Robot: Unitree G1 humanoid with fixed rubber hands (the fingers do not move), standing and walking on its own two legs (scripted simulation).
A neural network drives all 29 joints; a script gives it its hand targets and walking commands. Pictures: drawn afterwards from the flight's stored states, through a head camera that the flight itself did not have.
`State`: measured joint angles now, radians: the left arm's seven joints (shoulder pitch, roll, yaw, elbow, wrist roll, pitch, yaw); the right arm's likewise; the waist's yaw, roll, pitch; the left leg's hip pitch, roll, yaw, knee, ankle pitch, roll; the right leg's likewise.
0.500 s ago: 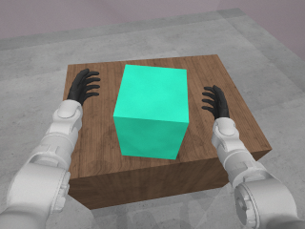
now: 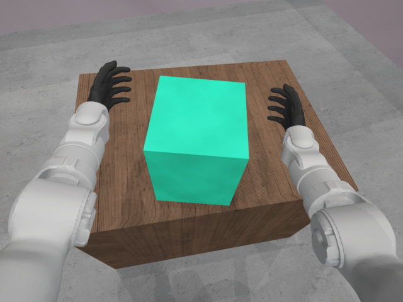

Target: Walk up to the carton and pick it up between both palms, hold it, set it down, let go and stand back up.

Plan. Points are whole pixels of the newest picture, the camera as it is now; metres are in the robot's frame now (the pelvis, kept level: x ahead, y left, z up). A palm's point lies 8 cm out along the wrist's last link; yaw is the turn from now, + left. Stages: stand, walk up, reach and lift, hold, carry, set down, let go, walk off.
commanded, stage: reach and lift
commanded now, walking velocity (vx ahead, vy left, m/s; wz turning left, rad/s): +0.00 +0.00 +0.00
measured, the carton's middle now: (197, 145) +0.50 -0.02 -0.06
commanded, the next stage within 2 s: none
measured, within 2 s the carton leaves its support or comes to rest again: neither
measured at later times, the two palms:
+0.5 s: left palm (116, 134) +0.50 +0.17 +0.00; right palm (285, 150) +0.44 -0.21 -0.01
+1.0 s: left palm (139, 143) +0.49 +0.12 -0.02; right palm (271, 156) +0.43 -0.18 -0.02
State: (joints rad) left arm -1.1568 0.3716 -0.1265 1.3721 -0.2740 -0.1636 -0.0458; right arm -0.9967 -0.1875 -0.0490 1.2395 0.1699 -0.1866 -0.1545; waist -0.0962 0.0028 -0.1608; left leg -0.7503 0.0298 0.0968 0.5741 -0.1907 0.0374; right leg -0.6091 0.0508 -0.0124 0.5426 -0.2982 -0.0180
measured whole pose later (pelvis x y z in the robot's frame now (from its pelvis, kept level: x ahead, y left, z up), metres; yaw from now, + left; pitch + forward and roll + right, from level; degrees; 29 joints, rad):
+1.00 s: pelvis -0.03 +0.01 -0.03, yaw -2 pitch +36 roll -4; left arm -1.19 0.24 0.14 1.50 0.04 -0.46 -0.02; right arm -1.02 -0.11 -0.34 1.30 -0.06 -0.47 -0.03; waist -0.10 0.02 -0.23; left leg -1.16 0.05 0.10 0.69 -0.17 0.04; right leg -1.03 0.06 -0.01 0.68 -0.29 -0.01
